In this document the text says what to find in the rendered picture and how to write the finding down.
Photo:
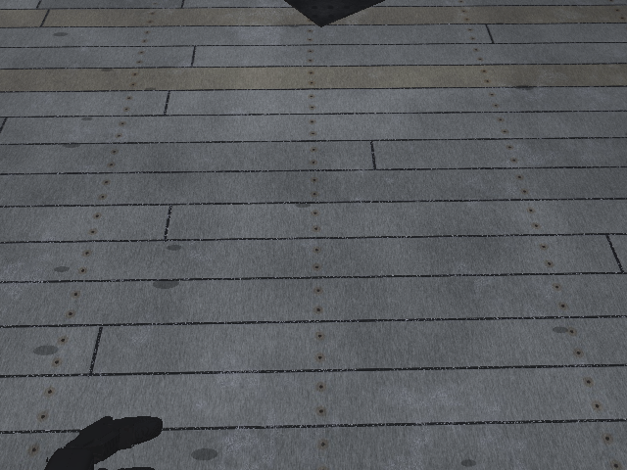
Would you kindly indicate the robot left hand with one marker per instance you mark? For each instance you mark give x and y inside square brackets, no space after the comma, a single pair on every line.
[102,439]

